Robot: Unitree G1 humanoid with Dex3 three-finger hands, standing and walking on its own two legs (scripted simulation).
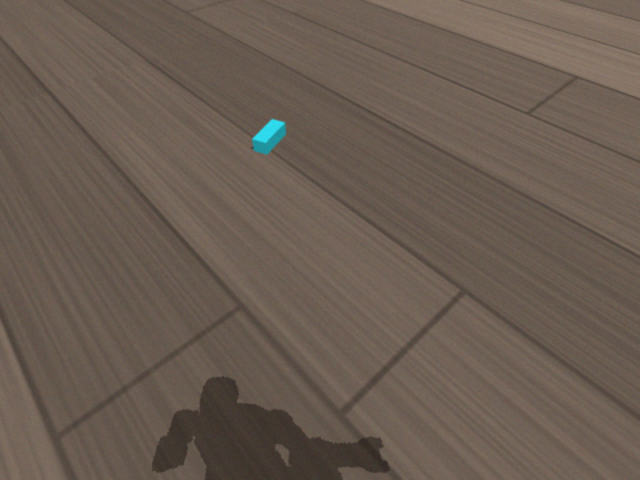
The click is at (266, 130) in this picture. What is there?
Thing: lying carton
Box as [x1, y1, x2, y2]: [252, 119, 285, 154]
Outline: 284,122 272,119 252,139 254,150 266,154 285,134
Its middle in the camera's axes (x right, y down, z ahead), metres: -0.27 -0.56 +2.09
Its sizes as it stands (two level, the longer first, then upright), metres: 0.210 0.082 0.074
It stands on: the floor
